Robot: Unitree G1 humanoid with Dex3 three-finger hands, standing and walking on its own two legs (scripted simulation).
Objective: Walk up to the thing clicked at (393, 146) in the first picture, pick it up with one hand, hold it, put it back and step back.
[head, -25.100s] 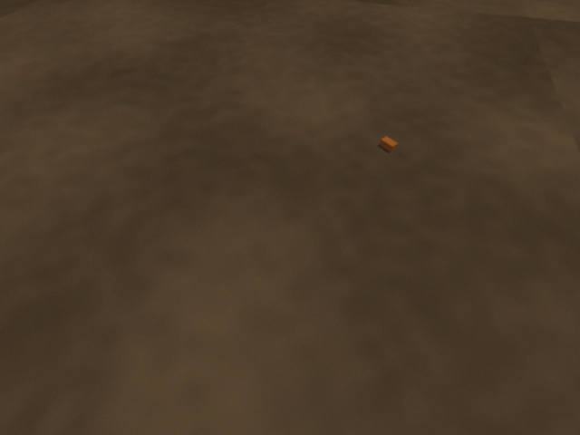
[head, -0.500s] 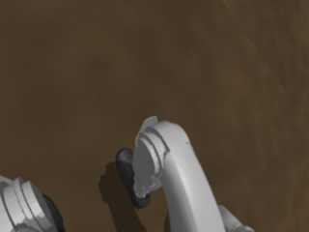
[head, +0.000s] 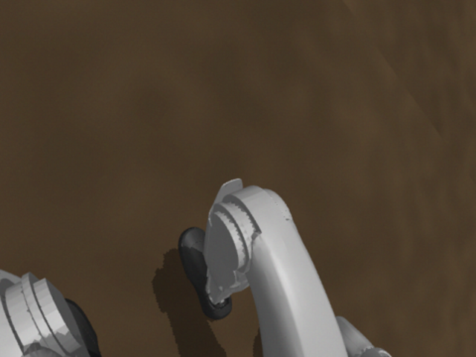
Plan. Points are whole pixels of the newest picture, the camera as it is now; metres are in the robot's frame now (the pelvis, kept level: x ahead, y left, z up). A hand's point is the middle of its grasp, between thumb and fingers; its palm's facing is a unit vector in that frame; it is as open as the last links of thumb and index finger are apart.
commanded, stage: close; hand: left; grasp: from above
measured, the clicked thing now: out of the picture +0.49 +0.37 -0.29
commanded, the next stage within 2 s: settle in 0.02 s
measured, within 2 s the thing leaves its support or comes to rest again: leaves its support in 0.36 s
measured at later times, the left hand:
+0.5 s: hand out of the picture +0.48 +0.38 -0.22, palm faces -0.44 -0.13 -0.89, open 7.5 cm
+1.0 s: hand out of the picture +0.47 +0.39 -0.14, palm faces -0.44 -0.11 -0.89, open 7.5 cm
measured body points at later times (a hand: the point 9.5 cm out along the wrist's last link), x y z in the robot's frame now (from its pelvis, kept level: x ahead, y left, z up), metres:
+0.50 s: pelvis +0.00 +0.00 +0.00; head +0.29 +0.14 +0.32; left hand +0.50 +0.38 -0.17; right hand +0.06 -0.26 -0.05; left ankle +0.06 +0.12 -0.27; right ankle +0.13 -0.13 -0.27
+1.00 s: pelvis +0.00 +0.00 +0.02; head +0.25 +0.13 +0.37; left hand +0.49 +0.39 -0.08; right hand +0.09 -0.27 -0.05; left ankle +0.06 +0.12 -0.27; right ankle +0.13 -0.13 -0.27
